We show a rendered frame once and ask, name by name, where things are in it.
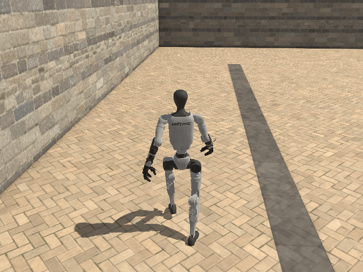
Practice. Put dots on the right robot forearm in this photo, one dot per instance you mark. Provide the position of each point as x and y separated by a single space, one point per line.
209 144

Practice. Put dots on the robot right shin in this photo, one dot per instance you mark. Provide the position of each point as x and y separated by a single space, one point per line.
193 216

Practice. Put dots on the left robot hand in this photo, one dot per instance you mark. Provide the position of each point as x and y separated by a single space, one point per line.
146 174

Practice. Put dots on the robot torso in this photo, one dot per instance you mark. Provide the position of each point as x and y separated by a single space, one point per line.
181 137

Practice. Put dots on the right robot upper arm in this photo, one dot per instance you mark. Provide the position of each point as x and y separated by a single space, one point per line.
202 127

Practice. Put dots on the right robot hand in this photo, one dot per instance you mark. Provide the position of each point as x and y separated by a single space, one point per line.
205 148

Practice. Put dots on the left robot forearm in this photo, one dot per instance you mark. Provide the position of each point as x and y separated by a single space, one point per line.
151 154

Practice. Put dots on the left robot upper arm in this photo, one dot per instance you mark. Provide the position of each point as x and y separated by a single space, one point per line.
160 129

